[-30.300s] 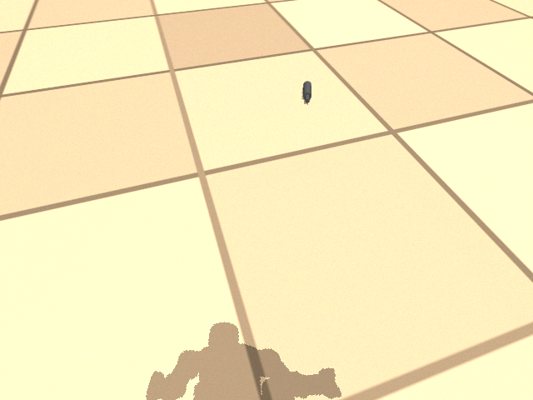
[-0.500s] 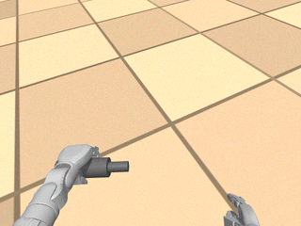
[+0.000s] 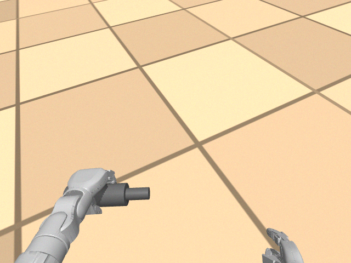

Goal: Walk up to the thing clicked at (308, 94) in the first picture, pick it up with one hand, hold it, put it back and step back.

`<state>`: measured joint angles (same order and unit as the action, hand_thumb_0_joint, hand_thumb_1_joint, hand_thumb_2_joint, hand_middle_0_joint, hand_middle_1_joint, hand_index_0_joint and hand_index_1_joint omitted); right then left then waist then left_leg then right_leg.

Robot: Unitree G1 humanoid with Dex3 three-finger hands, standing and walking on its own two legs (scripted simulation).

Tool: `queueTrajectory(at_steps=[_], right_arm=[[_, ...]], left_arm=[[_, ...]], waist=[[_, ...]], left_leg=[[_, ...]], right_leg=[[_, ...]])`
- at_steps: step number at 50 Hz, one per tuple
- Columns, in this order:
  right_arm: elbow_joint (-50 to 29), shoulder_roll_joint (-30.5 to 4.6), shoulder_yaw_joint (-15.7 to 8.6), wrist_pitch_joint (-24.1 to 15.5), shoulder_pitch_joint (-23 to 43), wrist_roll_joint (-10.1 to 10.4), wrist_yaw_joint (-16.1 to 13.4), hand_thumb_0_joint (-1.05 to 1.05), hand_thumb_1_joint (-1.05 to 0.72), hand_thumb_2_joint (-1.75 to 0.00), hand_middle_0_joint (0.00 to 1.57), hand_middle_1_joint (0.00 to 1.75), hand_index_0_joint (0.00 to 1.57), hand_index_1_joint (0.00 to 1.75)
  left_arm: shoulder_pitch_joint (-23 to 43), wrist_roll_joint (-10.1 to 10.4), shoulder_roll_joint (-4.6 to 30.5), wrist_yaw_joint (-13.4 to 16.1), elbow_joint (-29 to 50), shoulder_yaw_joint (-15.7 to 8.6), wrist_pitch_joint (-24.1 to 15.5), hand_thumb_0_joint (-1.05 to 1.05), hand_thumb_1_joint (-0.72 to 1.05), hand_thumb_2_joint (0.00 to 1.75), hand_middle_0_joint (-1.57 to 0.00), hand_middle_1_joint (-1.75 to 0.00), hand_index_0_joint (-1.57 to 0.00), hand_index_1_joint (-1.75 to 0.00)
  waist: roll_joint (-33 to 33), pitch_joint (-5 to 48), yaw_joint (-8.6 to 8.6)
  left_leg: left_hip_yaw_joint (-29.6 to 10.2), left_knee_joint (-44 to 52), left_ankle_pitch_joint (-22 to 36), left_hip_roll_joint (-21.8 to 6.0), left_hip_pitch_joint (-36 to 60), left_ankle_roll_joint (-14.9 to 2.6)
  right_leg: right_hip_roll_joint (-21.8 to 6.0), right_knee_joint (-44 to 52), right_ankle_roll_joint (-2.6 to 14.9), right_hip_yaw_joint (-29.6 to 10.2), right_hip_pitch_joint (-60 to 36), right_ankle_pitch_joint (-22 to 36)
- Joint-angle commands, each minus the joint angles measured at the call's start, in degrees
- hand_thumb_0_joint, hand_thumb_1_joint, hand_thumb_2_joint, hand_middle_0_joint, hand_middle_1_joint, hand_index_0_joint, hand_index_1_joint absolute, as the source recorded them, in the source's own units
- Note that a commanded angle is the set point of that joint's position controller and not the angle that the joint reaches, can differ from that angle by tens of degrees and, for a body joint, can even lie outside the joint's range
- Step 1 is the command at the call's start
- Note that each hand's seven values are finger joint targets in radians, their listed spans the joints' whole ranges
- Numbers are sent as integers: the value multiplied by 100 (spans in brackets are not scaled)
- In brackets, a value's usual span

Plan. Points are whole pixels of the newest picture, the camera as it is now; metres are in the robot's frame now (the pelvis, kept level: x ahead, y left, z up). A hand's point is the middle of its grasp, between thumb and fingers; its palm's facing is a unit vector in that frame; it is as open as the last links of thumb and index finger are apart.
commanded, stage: crouch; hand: left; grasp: from above
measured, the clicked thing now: (108, 194) +0.30 +0.19 -0.05
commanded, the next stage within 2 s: lower in 1.90 s
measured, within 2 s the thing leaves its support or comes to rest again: neither
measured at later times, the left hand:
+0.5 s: hand (115, 207) +0.34 +0.22 -0.23, palm faces -0.41 +0.04 -0.91, open 8.8 cm
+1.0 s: hand (129, 218) +0.38 +0.23 -0.46, palm faces -0.45 +0.01 -0.90, open 8.8 cm
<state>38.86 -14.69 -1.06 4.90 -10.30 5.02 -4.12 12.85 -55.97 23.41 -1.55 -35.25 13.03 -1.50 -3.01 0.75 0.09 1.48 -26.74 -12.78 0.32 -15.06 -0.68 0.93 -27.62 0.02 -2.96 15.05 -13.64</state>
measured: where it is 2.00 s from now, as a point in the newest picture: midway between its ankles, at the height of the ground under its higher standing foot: outside the picture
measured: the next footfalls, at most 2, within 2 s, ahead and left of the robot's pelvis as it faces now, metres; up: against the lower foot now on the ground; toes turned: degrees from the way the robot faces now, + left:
none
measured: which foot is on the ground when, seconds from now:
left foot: down 0.00-1.00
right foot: down 0.00-1.00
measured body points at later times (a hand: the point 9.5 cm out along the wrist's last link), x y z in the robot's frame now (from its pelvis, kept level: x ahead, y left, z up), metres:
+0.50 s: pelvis -0.05 +0.00 -0.13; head +0.07 +0.02 +0.30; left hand +0.36 +0.22 -0.18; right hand +0.03 -0.29 -0.25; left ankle +0.01 +0.11 -0.74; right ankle +0.01 -0.12 -0.74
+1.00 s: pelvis -0.07 +0.00 -0.31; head +0.14 +0.04 +0.08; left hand +0.40 +0.23 -0.41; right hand -0.01 -0.27 -0.43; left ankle +0.01 +0.11 -0.74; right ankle +0.01 -0.12 -0.74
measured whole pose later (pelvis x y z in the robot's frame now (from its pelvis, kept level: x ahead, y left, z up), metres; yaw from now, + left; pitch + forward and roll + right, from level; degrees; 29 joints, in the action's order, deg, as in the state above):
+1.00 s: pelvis -0.07 +0.00 -0.31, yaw -1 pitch +38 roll -5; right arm 41.9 -13.6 -1.0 -2.6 -11.1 -4.3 2.8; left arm 48.4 -70.1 30.3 20.5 -74.1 1.1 -8.1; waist -2.3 11.5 -10.2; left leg -2.9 -112.7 -36.7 0.3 -114.2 -1.0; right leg 1.8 -110.4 -0.4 2.9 110.8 -38.0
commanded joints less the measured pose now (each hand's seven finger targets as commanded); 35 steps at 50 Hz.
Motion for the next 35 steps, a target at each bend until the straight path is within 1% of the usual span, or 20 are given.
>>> queueTrajectory(at_steps=[1,2,3,5,8,10,11,15,16,17,18,19,21,25,27,28,29,31,34,35], right_arm=[[-751,-706,-248,-219,448,-55,-34,0,-89,-90,20,30,20,30],[-726,-710,-264,-210,407,-72,-21,0,-89,-90,20,30,20,30],[-682,-710,-268,-197,357,-92,-21,0,-89,-90,20,30,20,30],[-602,-713,-274,-181,274,-141,11,0,-89,-90,20,30,20,30],[-426,-761,-343,-169,55,-225,70,0,-89,-90,20,30,20,30],[-383,-790,-400,-202,-144,-297,134,0,-89,-90,20,30,20,30],[-360,-799,-433,-226,-230,-327,167,0,-89,-90,20,30,20,30],[-358,-873,-536,-323,-465,-405,248,0,-90,-90,20,30,20,30],[-362,-912,-559,-354,-498,-424,271,0,-90,-90,20,30,20,30],[-369,-943,-584,-378,-553,-442,280,0,-90,-90,20,30,20,30],[-366,-954,-582,-392,-586,-468,288,0,-90,-90,20,30,20,30],[-360,-952,-587,-412,-650,-471,282,0,-90,-90,20,30,20,30],[-330,-977,-597,-454,-721,-510,273,0,-90,-90,20,30,20,30],[-295,-1021,-643,-525,-828,-594,235,0,-89,-90,20,30,20,30],[-288,-1022,-649,-546,-903,-607,211,0,-90,-90,20,30,20,30],[-251,-1029,-645,-558,-910,-623,209,0,-90,-90,20,30,20,30],[-185,-991,-628,-571,-916,-643,204,0,-90,-90,20,30,20,30],[-161,-1059,-627,-614,-985,-676,215,0,-90,-90,20,30,20,30],[-158,-1082,-612,-661,-1013,-705,261,0,-89,-90,20,30,20,30],[-115,-1078,-598,-673,-1044,-718,270,0,-89,-90,20,30,20,30]], left_arm=[[1609,-112,989,381,612,-524,-106,0,53,68,-90,-65,-92,-64],[1686,-143,907,464,572,-484,-150,0,52,67,-89,-65,-91,-63],[1909,-199,1011,574,583,-561,-211,0,50,68,-87,-67,-89,-64],[1916,-311,904,807,108,-543,-278,0,50,64,-87,-64,-90,-62],[2475,-534,925,1207,-336,-544,-347,0,52,65,-89,-66,-91,-63],[2829,-722,875,1495,-737,-539,-361,0,51,66,-88,-67,-91,-64],[2993,-767,704,1634,-953,-459,-358,0,53,66,-90,-67,-93,-64],[3592,-971,711,2042,-1723,-492,-288,0,56,65,-90,-71,-94,-67],[3654,-967,675,2092,-1906,-494,-266,0,58,66,-91,-71,-95,-67],[3833,-984,805,2139,-1869,-553,-273,0,58,66,-92,-70,-96,-67],[4027,-1004,803,2168,-2027,-551,-251,0,55,67,-90,-72,-94,-68],[4047,-1005,831,2201,-2145,-576,-251,0,60,66,-94,-71,-98,-67],[4162,-1048,1102,2267,-2292,-754,-249,0,61,70,-96,-70,-99,-68],[4605,-1053,1252,2305,-2115,-905,-206,0,65,74,-98,-72,-101,-69],[4761,-1068,1372,2339,-2239,-985,-156,0,62,73,-97,-70,-100,-68],[4717,-1044,1454,2341,-2311,-1069,-140,0,62,73,-97,-71,-99,-69],[4703,-1030,1351,2318,-2564,-1020,-103,0,63,75,-98,-70,-100,-68],[4934,-1014,1553,2275,-2559,-1126,-131,0,64,74,-99,-70,-101,-68],[4925,-1010,1517,2198,-2830,-1121,-207,0,64,72,-99,-69,-101,-66],[5126,-1006,1475,2184,-2798,-1113,-264,0,64,71,-99,-67,-101,-64]], waist=[[426,1032,-46],[449,1048,-85],[398,1155,-124],[545,1087,-207],[391,1515,-266],[261,1786,-358],[261,1891,-423],[105,2374,-469],[62,2512,-512],[-76,2768,-484],[-160,2840,-564],[-62,2914,-544],[-30,3258,-548],[-395,3943,-591],[-291,4132,-675],[-290,4094,-671],[-260,3930,-755],[-293,4125,-785],[-253,4153,-874],[-328,4153,-945]], left_leg=[[-45,173,796,39,501,-47],[-38,113,782,61,448,-47],[-14,-45,807,70,396,-57],[-2,-382,732,100,31,-60],[10,-1075,784,108,-491,-21],[-3,-1653,613,99,-998,17],[-36,-1913,494,77,-1244,33],[-64,-2900,-34,63,-2440,18],[-127,-3098,-97,41,-2622,19],[-149,-3300,-192,45,-2728,21],[-182,-3489,-369,54,-3026,9],[-183,-3662,-526,74,-3345,-19],[-174,-4093,-660,92,-3921,-63],[-362,-4626,-816,30,-4229,-2],[-314,-4883,-1084,49,-4633,-34],[-364,-4974,-1191,36,-4818,-19],[-340,-5145,-1305,38,-5131,-47],[-457,-5365,-1480,25,-5262,-43],[-544,-5715,-1727,35,-5685,-40],[-528,-5858,-1829,50,-5868,-38]], right_leg=[[117,361,108,155,69,633],[101,295,110,141,171,647],[88,201,93,126,293,702],[70,-75,76,128,592,685],[91,-725,87,142,1139,782],[114,-1269,120,153,1715,593],[129,-1531,140,172,2050,468],[144,-2477,172,242,3127,-5],[163,-2730,183,272,3478,-70],[164,-2950,197,294,3687,-175],[157,-3145,205,305,3954,-289],[158,-3300,203,319,4050,-400],[159,-3702,202,323,4316,-500],[152,-4471,274,433,5196,-752],[171,-4668,275,444,5317,-920],[164,-4828,283,456,5531,-1033],[163,-4903,266,450,5749,-1109],[157,-5196,289,501,6130,-1311],[153,-5600,306,578,6618,-1538],[145,-5699,305,574,6804,-1618]])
